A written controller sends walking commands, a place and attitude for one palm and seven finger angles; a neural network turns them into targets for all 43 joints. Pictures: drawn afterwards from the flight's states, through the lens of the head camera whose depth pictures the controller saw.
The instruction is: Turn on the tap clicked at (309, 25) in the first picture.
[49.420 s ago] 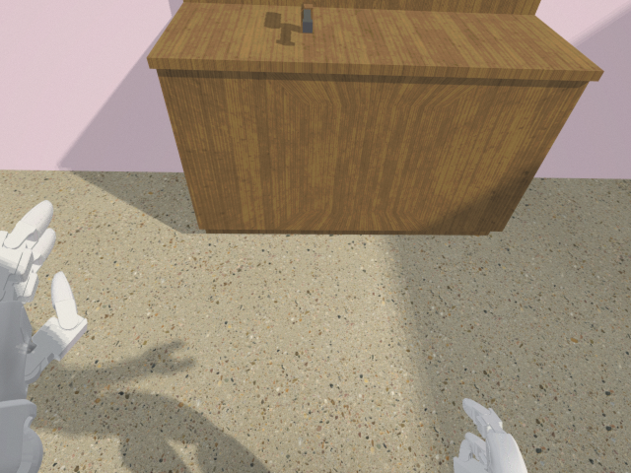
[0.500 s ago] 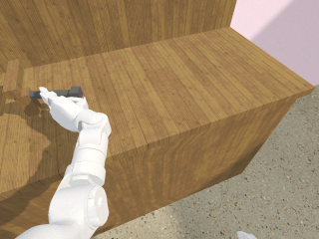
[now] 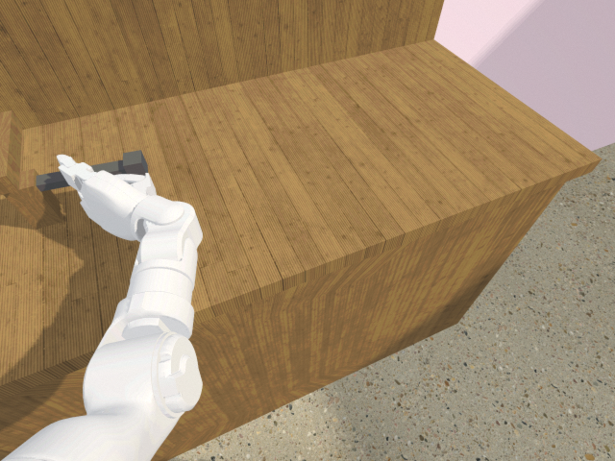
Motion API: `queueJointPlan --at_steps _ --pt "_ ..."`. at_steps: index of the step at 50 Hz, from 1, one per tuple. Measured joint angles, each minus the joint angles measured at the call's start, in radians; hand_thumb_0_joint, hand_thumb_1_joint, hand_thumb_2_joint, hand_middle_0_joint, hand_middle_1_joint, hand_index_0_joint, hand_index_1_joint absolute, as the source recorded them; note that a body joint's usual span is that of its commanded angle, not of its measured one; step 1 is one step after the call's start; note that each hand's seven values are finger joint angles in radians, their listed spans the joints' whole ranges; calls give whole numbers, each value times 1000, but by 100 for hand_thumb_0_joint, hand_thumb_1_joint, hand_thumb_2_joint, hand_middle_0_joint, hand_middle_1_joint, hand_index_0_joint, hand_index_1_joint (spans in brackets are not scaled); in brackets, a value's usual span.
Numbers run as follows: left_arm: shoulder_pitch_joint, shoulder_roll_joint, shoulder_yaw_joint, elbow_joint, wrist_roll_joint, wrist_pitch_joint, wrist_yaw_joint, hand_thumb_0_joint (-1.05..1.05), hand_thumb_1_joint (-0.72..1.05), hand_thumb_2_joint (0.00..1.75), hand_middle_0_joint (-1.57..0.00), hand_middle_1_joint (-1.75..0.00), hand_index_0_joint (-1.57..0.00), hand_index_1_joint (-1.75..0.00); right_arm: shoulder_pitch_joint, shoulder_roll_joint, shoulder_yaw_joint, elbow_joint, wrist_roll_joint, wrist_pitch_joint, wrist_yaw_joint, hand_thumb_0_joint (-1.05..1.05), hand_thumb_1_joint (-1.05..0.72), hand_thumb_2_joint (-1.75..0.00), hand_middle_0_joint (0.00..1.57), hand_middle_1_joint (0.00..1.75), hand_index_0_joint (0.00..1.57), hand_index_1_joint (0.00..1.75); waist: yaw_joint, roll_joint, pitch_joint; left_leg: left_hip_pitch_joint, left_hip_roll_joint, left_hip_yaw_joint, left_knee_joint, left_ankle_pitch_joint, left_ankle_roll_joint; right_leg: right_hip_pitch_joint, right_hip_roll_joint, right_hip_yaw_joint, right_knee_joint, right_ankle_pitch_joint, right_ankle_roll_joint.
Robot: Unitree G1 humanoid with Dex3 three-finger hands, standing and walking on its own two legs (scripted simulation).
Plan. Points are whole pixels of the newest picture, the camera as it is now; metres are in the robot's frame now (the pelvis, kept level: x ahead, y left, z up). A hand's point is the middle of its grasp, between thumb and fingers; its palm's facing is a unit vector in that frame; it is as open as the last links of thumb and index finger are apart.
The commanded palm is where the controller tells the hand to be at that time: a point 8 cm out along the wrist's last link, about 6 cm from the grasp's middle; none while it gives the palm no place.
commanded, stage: lift the hand up off the lever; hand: left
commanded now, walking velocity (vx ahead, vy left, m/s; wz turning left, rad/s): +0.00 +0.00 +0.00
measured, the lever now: (135, 165) +0.49 +0.23 +0.12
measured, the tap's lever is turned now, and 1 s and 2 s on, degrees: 83 83 83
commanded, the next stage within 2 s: none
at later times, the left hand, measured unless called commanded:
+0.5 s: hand (147, 178) +0.45 +0.20 +0.14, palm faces +0.83 -0.55 -0.10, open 7.8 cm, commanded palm +0.39 +0.20 +0.15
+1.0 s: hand (147, 168) +0.44 +0.19 +0.16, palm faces +0.83 -0.55 -0.09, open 7.8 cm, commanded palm +0.38 +0.20 +0.17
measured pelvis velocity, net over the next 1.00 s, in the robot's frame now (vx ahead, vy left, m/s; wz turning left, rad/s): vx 0.01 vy -0.01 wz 0.02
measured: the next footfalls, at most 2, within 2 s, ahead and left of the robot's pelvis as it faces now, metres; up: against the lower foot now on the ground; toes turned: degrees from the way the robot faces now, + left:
none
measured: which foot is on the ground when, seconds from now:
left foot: down 0.00-1.00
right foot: down 0.00-1.00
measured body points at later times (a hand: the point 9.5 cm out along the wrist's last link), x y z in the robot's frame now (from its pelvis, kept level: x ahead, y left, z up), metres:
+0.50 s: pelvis +0.01 +0.00 +0.01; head +0.03 -0.01 +0.46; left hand +0.40 +0.22 +0.15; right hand +0.13 -0.24 -0.12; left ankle +0.01 +0.12 -0.71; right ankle -0.01 -0.07 -0.71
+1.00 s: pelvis +0.01 -0.01 +0.01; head +0.02 -0.03 +0.46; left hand +0.39 +0.21 +0.17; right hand +0.13 -0.25 -0.12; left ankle +0.01 +0.12 -0.71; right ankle -0.01 -0.07 -0.71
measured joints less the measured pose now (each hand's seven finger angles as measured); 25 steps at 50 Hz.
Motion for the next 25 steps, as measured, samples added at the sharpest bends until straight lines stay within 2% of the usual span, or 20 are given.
queueJointPlan --at_steps 8,19,25 --pt "58 -23 -35 -84 -14 32 -7 2 90 90 -15 -15 -15 -15 8 -4 -4 6 7 -4 5 1 -91 -90 20 30 20 30 11 4 6 48 -1 2 -21 -1 4 51 0 3 -29 3 4" --pt "68 -65 -86 -134 -23 91 -5 1 90 90 -15 -15 -15 -15 -45 -3 -1 -1 11 -11 1 1 -91 -90 20 30 20 30 38 4 10 94 -8 0 -54 10 4 97 -6 2 -56 9 5" --pt "68 -80 -92 -144 -27 119 -3 1 90 89 -15 -15 -15 -15 -74 4 6 -4 14 -9 -7 1 -91 -90 20 30 20 30 50 3 11 113 -9 -3 -70 17 1 113 -7 -1 -65 12 3"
